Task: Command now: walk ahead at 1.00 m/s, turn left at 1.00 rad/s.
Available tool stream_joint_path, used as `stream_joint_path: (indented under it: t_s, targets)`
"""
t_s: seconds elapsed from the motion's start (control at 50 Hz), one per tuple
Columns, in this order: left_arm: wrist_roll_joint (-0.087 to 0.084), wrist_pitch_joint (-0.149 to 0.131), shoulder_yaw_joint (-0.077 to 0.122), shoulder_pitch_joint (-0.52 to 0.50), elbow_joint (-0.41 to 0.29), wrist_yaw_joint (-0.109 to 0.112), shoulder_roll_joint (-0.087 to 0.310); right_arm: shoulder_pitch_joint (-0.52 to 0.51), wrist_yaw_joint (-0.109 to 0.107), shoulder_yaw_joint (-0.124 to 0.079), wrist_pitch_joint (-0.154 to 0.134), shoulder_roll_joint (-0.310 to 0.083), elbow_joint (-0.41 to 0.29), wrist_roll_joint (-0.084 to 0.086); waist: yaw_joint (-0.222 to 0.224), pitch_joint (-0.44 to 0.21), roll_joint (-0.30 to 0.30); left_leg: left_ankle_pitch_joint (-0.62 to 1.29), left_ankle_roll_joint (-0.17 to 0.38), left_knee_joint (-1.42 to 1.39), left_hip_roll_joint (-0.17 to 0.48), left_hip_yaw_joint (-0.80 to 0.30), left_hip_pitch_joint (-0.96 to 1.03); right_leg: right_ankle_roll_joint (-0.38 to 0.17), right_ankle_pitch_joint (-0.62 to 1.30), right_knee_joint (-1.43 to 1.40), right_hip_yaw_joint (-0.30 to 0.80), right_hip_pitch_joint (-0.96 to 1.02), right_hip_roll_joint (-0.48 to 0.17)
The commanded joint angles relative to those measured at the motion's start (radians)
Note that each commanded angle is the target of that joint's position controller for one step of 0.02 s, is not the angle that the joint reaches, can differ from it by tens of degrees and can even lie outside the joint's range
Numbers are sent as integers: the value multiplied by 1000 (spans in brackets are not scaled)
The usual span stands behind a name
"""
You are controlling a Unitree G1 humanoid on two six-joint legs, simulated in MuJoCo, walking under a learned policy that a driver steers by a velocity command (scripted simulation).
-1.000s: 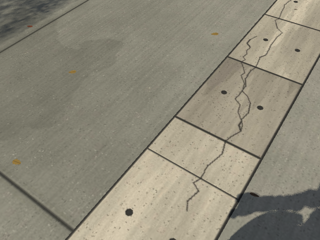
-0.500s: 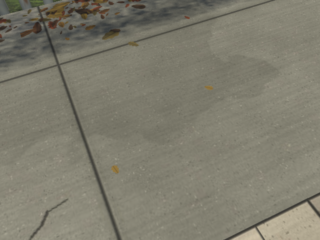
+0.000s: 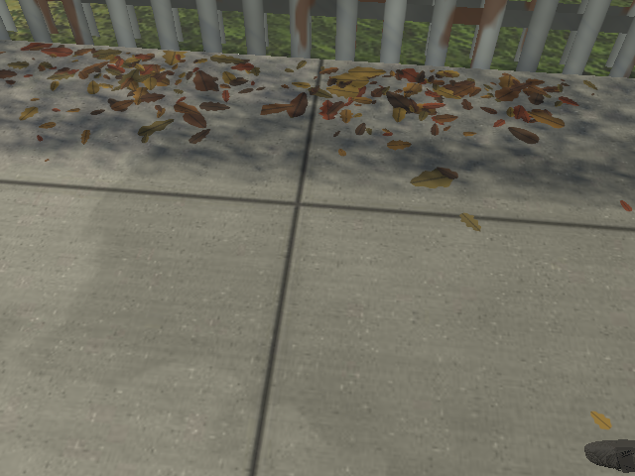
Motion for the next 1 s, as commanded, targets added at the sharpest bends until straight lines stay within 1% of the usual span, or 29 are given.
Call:
stream_joint_path:
  t_s: [0.02,0.06,0.1,0.12,0.16,0.18,0.2,0.22,0.24,0.26,0.28,0.34,0.4,0.46,0.52,0.56,0.58,0.6,0.62,0.64,0.66,0.68,0.7,0.76,0.84,0.86,0.92,0.96,1.0]
  targets:
    - [-1,-40,-6,-113,-59,-5,52,-90,23,31,-3,28,-114,1,-83,129,-124,122,14,-189,40,26,14,-71,441,-262,20,-137,-224]
    - [1,-35,-1,-71,-36,5,74,-131,34,35,-6,33,-105,5,-63,125,-79,151,54,-331,-20,128,110,-57,669,-267,-75,-76,-172]
    - [-2,-25,10,-35,-35,15,140,-109,29,30,-14,21,-98,5,-99,96,-122,104,86,-405,-79,191,208,-52,1185,-142,-89,17,-218]
    - [-5,-10,18,-37,-37,20,173,-43,17,20,-17,-1,-75,4,-143,46,-150,65,100,-422,-110,194,283,-52,1327,-39,-86,60,-234]
    - [1,28,32,-116,-73,26,221,321,-11,-26,-22,-83,33,13,-315,-140,-175,-25,143,-446,-167,146,665,-76,1422,405,-48,-6,-268]
    - [8,38,32,-135,-87,20,202,472,-35,-60,-21,-125,100,18,-349,-202,-104,-67,165,-529,-164,50,938,-62,1028,740,-31,-205,-218]
    - [26,38,1,-125,-123,-1,68,363,-59,-85,-8,-198,90,38,-214,-111,152,-62,202,-571,-11,-227,982,-30,-53,1115,-22,-502,-28]
    - [1,19,-5,-97,-248,0,78,320,-57,-94,6,-279,28,3,-144,-296,184,-135,392,-770,161,-758,1231,5,-184,1321,185,-816,51]
    - [2,-10,-12,-191,-267,-1,110,369,-70,-98,7,-245,31,2,-181,-275,11,-248,369,-924,187,-853,1179,-3,-93,1258,295,-876,-4]
    - [-2,-22,-19,-216,-260,1,107,347,-78,-90,-5,-197,61,7,-141,-122,-72,-220,334,-968,168,-797,1022,-8,-40,1145,302,-869,-42]
    - [10,-20,-25,-244,-253,6,94,324,-84,-82,-24,-168,78,11,-94,-38,-133,-112,306,-970,124,-707,866,-1,-39,1057,299,-806,-73]
    - [47,37,-33,-214,-236,3,77,268,-87,-48,-71,-97,79,26,-4,12,-148,66,278,-977,19,-514,579,40,-101,872,296,-640,-122]
    - [33,47,-57,-412,-320,-11,20,284,-74,-48,-94,-97,90,22,-41,88,-117,100,248,-1044,-53,-444,401,57,73,596,246,-573,-115]
    - [9,39,-68,-491,-345,-18,-2,323,-60,-59,-99,-112,114,33,-93,57,-66,303,180,-1028,-84,-409,412,30,389,366,225,-431,-55]
    - [0,34,-59,-503,-356,-10,32,353,-63,-67,-93,-131,136,39,-110,20,-38,494,132,-949,-56,-437,541,-4,405,221,231,-327,-3]
    - [-4,28,-27,-338,-313,10,108,339,-66,-78,-90,-178,140,31,-28,-101,-34,739,78,-706,-65,-437,608,-24,276,197,242,-109,50]
    - [-8,24,-3,-136,-267,26,150,281,-60,-83,-94,-206,131,26,102,-187,-36,728,52,-471,-87,-416,535,-35,214,187,249,110,28]
    - [10,20,28,86,-222,49,220,239,-58,-62,-107,-126,108,21,193,-297,-95,481,37,-157,-141,-351,390,-61,-42,204,373,344,-118]
    - [56,13,35,83,-216,48,275,347,-65,-15,-104,55,64,59,76,-416,-390,-387,11,153,-238,-238,107,-144,-283,52,873,543,-452]
    - [36,23,44,-33,-232,37,235,316,-76,-9,-94,-31,51,38,50,-381,-391,-273,23,226,-162,-171,1,-172,-467,-87,1116,425,-456]
    - [26,26,22,-134,-239,32,130,232,-70,-18,-82,-74,67,10,38,-206,-255,-157,21,192,-93,-147,-12,-170,-473,-107,949,253,-387]
    - [24,26,11,-160,-218,24,77,195,-53,-17,-73,-67,70,-6,20,-106,-140,-107,14,152,-57,-126,7,-172,-311,-97,792,125,-338]
    - [26,22,4,-135,-185,19,57,153,-37,-12,-66,-42,62,-16,15,-53,-96,-107,12,124,-37,-125,29,-158,-166,-105,670,40,-291]
    - [7,-13,-12,-71,-90,-5,9,122,-8,18,-42,49,18,-16,-41,20,-128,-134,5,67,-19,-156,9,-158,30,-159,509,-76,-264]
    - [-1,-38,-9,-82,-52,-16,53,-38,9,37,-45,27,-63,-17,-71,93,-130,28,-10,-201,-22,-115,-7,-150,302,-270,260,-146,-223]
    - [-8,-38,-11,-63,-40,-18,48,-87,18,43,-50,27,-75,-15,-57,102,-103,84,-7,-307,-38,-40,57,-137,368,-302,183,-170,-182]
    - [-16,-40,-5,-2,-1,-17,109,-165,32,56,-56,40,-90,-13,-45,126,-92,155,31,-501,-63,67,252,-144,608,-385,100,-165,-204]
    - [-17,-32,1,33,17,-6,168,-112,11,46,-57,9,-67,-19,-89,53,-148,63,57,-533,-129,119,359,-143,1118,-230,66,-29,-224]
    - [-20,-8,3,4,21,12,203,216,-16,24,-70,-30,43,-29,-250,-122,-181,68,90,-646,-171,84,689,-111,1329,217,54,-19,-215]
Keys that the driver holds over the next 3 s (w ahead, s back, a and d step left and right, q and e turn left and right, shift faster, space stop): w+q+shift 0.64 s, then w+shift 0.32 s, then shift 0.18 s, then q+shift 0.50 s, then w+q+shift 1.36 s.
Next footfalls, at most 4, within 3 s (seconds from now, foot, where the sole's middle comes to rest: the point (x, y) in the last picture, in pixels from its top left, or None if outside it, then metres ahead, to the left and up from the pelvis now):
0.20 left None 0.37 0.06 -0.77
0.60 right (318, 330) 0.83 0.07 -0.77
1.02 left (145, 274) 0.97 0.52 -0.77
1.44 right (117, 191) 1.26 0.68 -0.77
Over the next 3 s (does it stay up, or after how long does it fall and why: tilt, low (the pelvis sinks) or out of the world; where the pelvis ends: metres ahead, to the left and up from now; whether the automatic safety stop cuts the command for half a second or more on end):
stays up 0.74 1.38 0.00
